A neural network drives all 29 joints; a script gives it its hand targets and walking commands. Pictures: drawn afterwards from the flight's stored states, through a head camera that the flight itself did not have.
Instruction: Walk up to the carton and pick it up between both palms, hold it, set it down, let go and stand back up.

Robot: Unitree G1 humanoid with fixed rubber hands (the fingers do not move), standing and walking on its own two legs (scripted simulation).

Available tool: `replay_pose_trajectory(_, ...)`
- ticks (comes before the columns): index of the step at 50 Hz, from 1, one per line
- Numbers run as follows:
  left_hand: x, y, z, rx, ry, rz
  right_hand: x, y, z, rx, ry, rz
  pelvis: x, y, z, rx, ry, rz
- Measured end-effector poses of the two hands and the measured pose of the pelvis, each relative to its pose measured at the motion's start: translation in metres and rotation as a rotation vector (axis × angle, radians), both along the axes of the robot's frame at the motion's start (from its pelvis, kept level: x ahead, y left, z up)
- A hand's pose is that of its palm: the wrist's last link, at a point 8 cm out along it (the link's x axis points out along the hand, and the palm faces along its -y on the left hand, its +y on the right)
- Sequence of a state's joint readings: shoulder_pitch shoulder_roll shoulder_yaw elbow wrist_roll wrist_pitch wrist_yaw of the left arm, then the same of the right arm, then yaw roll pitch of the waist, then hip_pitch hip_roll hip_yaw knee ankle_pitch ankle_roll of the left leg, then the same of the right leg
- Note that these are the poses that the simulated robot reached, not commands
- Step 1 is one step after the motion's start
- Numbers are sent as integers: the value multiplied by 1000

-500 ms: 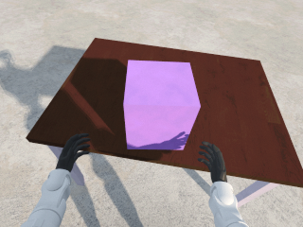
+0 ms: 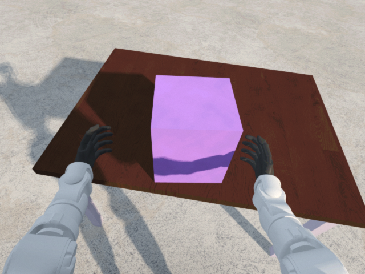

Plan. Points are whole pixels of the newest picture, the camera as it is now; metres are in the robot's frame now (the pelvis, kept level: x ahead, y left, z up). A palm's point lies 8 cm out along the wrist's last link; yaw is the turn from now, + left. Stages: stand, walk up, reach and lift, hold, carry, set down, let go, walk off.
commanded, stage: reach and lift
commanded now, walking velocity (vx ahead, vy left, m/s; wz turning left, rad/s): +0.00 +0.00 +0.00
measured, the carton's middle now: (190, 132) +0.50 -0.01 -0.03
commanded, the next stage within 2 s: none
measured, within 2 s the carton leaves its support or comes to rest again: neither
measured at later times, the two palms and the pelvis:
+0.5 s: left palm (92, 121) +0.42 +0.23 +0.09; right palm (266, 135) +0.41 -0.18 +0.08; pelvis +0.00 -0.01 +0.00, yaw +0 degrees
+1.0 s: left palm (97, 87) +0.47 +0.22 +0.15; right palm (273, 102) +0.46 -0.18 +0.14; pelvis +0.00 -0.01 +0.00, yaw +0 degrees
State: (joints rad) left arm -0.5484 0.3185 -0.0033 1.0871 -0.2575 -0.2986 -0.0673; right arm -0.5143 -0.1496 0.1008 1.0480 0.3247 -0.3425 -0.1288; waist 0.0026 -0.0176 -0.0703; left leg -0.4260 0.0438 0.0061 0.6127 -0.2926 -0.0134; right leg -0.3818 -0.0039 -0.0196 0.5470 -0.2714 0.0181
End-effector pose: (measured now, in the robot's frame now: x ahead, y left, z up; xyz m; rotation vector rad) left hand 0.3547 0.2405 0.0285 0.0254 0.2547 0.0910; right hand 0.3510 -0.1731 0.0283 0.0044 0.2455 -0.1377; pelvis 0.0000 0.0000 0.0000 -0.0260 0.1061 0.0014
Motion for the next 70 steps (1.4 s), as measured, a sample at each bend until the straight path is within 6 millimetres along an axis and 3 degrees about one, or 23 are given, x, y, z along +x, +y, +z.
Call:
replay_pose_trajectory(15,46,-9,38,16,-5,-6,40,5,28,20,-7,1,0,-3,2,2,72,-3)
replay_pose_trajectory(32,76,-12,69,12,10,9,76,-2,71,-14,8,1,-3,-8,2,3,122,-2)
replay_pose_trajectory(44,104,-19,101,39,-4,12,100,-4,93,-9,14,-6,-3,-9,2,2,172,3)
replay_pose_trajectory(53,119,-20,122,36,-17,29,116,-10,121,-23,-18,-4,0,-12,3,4,200,4)
replay_pose_trajectory(62,122,-14,115,33,2,42,121,-8,121,-47,9,1,2,-15,3,8,215,10)
replay_pose_trajectory(70,122,-16,86,50,35,24,120,5,88,-34,55,15,2,-13,2,3,249,25)
